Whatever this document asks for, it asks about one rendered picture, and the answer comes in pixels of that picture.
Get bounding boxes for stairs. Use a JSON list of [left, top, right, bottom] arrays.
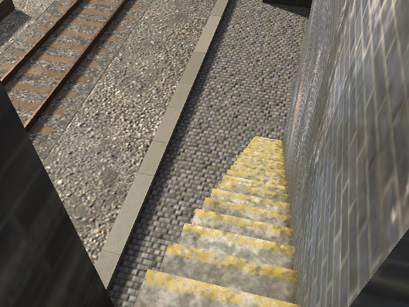
[[134, 136, 303, 307]]

